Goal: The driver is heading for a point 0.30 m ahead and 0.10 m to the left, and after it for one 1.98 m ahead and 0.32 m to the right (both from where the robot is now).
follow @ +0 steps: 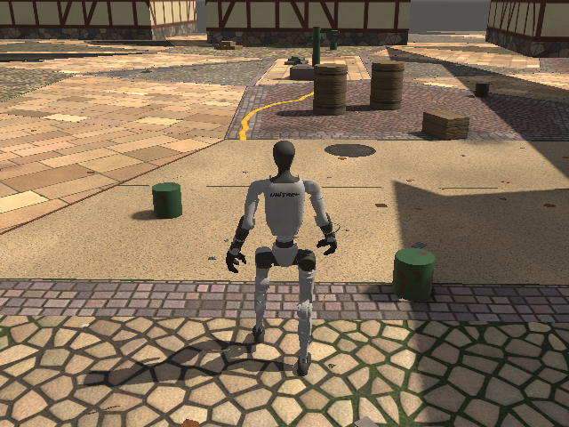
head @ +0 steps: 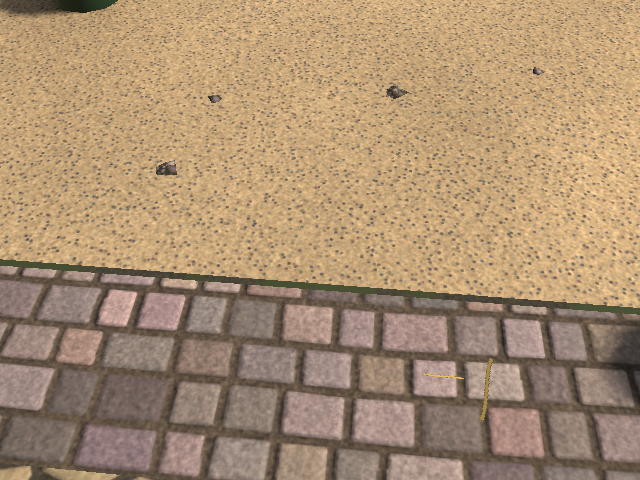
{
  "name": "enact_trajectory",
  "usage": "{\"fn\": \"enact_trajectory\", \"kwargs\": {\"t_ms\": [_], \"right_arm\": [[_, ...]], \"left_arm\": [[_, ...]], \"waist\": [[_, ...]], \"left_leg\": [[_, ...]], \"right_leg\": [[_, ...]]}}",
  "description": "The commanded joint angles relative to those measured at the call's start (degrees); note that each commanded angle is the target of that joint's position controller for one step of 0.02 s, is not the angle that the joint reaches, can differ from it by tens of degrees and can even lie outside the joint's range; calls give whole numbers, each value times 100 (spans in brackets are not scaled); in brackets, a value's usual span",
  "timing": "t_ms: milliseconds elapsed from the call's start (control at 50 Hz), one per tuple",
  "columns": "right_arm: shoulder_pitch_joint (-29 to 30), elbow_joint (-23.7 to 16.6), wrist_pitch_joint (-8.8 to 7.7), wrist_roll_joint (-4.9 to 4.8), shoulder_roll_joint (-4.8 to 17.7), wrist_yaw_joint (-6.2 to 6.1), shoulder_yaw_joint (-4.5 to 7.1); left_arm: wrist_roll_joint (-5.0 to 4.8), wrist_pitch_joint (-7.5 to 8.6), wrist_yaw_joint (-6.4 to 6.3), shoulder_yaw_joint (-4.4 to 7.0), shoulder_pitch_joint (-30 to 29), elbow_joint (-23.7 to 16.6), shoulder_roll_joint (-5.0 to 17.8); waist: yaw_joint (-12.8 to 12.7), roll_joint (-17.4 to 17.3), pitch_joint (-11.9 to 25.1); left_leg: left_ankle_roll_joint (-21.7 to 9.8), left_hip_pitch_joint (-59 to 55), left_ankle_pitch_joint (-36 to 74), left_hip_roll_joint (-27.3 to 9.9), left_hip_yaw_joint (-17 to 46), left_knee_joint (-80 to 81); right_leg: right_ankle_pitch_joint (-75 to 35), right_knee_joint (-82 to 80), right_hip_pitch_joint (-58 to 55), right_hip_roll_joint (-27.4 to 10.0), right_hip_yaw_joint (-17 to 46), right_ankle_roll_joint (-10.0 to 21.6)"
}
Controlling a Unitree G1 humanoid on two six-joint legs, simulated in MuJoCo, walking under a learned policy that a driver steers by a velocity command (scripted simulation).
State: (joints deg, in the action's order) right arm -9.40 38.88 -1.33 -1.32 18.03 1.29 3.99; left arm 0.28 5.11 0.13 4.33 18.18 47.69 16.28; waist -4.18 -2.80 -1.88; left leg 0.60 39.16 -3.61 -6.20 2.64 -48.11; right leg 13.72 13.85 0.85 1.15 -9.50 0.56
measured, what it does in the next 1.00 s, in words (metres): walks ahead: left foot, then right foot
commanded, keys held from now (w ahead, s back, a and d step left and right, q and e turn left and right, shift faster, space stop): w+q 0.12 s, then q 0.02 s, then e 0.86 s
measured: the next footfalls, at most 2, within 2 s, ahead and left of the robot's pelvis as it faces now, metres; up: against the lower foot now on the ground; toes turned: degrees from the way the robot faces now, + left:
left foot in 0.16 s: +0.26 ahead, +0.15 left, +0.00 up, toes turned +9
right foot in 0.72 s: +0.32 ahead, -0.07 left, +0.00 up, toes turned -8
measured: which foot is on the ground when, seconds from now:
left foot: up 0.00-0.14, down 0.16-0.74, up 0.76-1.00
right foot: down 0.00-0.18, up 0.20-0.70, down 0.72-1.00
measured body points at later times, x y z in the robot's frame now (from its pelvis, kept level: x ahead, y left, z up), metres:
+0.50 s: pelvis +0.21 +0.07 +0.00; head +0.25 +0.08 +0.45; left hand +0.31 +0.35 -0.13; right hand +0.37 -0.18 -0.11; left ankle +0.22 +0.14 -0.74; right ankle +0.31 -0.09 -0.69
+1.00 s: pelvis +0.28 +0.03 +0.00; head +0.33 -0.01 +0.45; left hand +0.49 +0.28 -0.09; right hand +0.38 -0.29 -0.12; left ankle +0.34 +0.19 -0.69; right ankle +0.28 -0.07 -0.74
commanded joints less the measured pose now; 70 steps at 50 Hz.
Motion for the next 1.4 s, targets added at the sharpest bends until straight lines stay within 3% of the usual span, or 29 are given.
{"fn": "enact_trajectory", "kwargs": {"t_ms": [20,80,120,160,180,200,220,240,260,300,400,540,660,700,720,740,760,780,820,960,1080,1140,1160,1180,1200,1220,1240,1280,1400], "right_arm": [[457,-530,-69,3,69,119,-51],[769,-753,-45,4,181,195,-18],[566,-801,-7,33,368,206,80],[-835,-463,22,89,813,126,352],[-1431,-356,62,107,1245,-16,457],[-930,-610,11,191,1568,-49,386],[-1046,-641,-18,196,1004,11,238],[-877,-523,-64,216,794,36,154],[-637,-390,-124,152,639,56,110],[-185,-323,-191,210,436,37,49],[366,-34,-346,326,342,-66,31],[209,299,-4,242,595,-287,138],[209,368,237,79,763,-319,232],[232,412,268,-15,757,-357,248],[8,473,228,35,670,-350,238],[172,189,137,292,417,-304,153],[564,35,87,342,305,-266,97],[657,104,85,203,527,-205,169],[624,202,121,105,474,-264,186],[538,237,162,122,327,-356,154],[538,214,84,83,445,-252,181],[81,336,-31,78,481,-169,226],[-78,374,-44,134,715,-183,292],[-30,293,-1,224,1086,-243,349],[7,292,7,429,1219,-204,358],[250,145,-25,392,899,-211,270],[506,105,-25,318,636,-237,204],[582,103,-6,165,522,-277,150],[186,279,90,163,674,-329,152]], "left_arm": [[-65,60,-43,216,-379,-368,968],[-163,-40,-44,274,-213,-241,1124],[-211,-117,-69,327,-227,-232,1310],[-246,-192,-107,275,-258,-242,1236],[-13,-149,-92,106,3,-330,836],[62,-43,-10,-120,551,-474,332],[-143,13,47,34,304,-206,1016],[-321,-4,56,42,-172,-349,1028],[-263,-34,8,2,-322,-335,854],[-182,-202,-68,27,-189,-159,822],[-85,-482,-204,17,-6,-40,516],[-101,-589,-59,44,-851,-525,531],[-130,-687,118,97,-1039,-845,475],[-137,-654,155,147,-740,-817,521],[-104,-630,83,282,-417,-774,898],[-21,-627,-54,481,-103,-817,1706],[90,-592,-44,410,30,-876,1564],[50,-521,1,324,-144,-927,1306],[-118,-462,-41,283,-750,-984,1069],[-113,-601,-219,307,-960,-1075,1174],[-96,-704,-193,294,-1164,-1143,1177],[-171,-763,-224,245,-1397,-1223,1093],[-152,-771,-245,192,-1269,-1240,923],[-48,-762,-227,95,-884,-1198,548],[-101,-701,-227,216,-899,-1371,891],[-85,-682,-229,348,-757,-1220,1323],[-136,-716,-222,415,-714,-1094,1400],[-105,-819,-261,352,-692,-980,1065],[-91,-776,-213,100,-1132,-1199,535]], "waist": [[60,503,-248],[56,531,-318],[283,707,-41],[1097,544,728],[1199,-421,1326],[571,-1566,2286],[1037,-371,2775],[991,-256,1946],[767,152,1274],[426,7,861],[126,-138,663],[508,-133,358],[520,-247,366],[286,-184,519],[200,274,790],[261,1717,1111],[-6,1861,1656],[-34,1029,1580],[269,560,916],[394,970,917],[316,1273,769],[607,1273,744],[581,953,801],[289,-461,900],[270,-1459,650],[250,-838,546],[180,-538,407],[259,-405,263],[577,-706,549]], "left_leg": [[-118,-155,471,-13,-172,699],[-345,-177,47,109,-369,1081],[-577,-771,-543,460,-695,1155],[-913,-2914,-48,965,-808,1723],[-1237,-4728,1502,-12,545,1672],[-2483,-6023,2167,-1745,3639,2336],[-2368,-5774,2505,-1773,3297,2487],[-2128,-5175,3041,-1549,2203,2364],[-1806,-4370,3063,-1183,1488,2453],[-1548,-3246,2929,-888,797,2861],[-1465,-2572,3028,-714,-284,3368],[-1448,-3312,1604,-983,-506,3474],[-1259,-3950,2216,-1272,-506,2657],[-844,-3799,2453,-1019,-845,1890],[-422,-3321,1982,-588,-1136,1019],[135,-1531,-494,207,-1443,-676],[325,-466,-3637,902,-552,-1879],[267,-271,-3598,651,58,-2321],[230,-11,-2739,457,95,-1846],[532,-945,-1727,685,118,-230],[429,-1645,-1659,836,198,901],[221,-2474,-728,847,82,2477],[23,-3081,-206,319,431,2828],[-469,-3658,925,-970,1606,2965],[-1483,-3244,1459,-1767,2840,3135],[-1650,-3122,1225,-1708,2520,3139],[-1386,-3024,931,-1309,1832,3053],[-1180,-3096,691,-874,1223,3005],[-1338,-3634,1235,-781,616,2913]], "right_leg": [[-1804,-600,175,-1605,392,858],[-2329,-293,-349,-1762,169,708],[-4090,442,-566,-1755,-40,583],[-5030,2563,82,-1412,-269,285],[-2244,4362,1619,-1051,-260,-14],[2309,6454,3423,43,404,-359],[2180,6758,3349,-246,1455,-302],[1990,6650,3622,-462,1364,-238],[1675,6063,3626,-704,1294,-219],[1208,5511,2942,-864,1336,-244],[70,4300,2412,-732,1409,-478],[-215,3194,2844,-758,1099,-412],[562,2462,2742,-500,688,-149],[-423,1338,1932,-265,530,102],[-2020,893,1012,-384,1011,380],[-5094,1224,-398,-1678,2841,1213],[-5521,1027,-848,-2469,3970,2272],[-5037,948,-689,-2258,3462,2150],[-3805,895,-132,-1608,2705,1482],[-3099,811,559,-1175,2617,1277],[-2045,907,951,-1072,3322,1168],[-1695,1267,1100,-792,3549,846],[-871,1646,1510,-518,3365,561],[1155,3001,2266,224,2438,206],[2556,4119,3162,635,1892,-49],[2251,5036,3198,254,2045,-186],[1824,5358,3230,183,1961,-264],[1307,5619,3347,166,1890,-458],[1198,3744,2671,-53,1402,-626]]}}
Over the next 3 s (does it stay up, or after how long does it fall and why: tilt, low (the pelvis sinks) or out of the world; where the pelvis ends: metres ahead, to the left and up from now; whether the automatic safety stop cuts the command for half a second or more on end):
stays up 0.89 0.06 -0.01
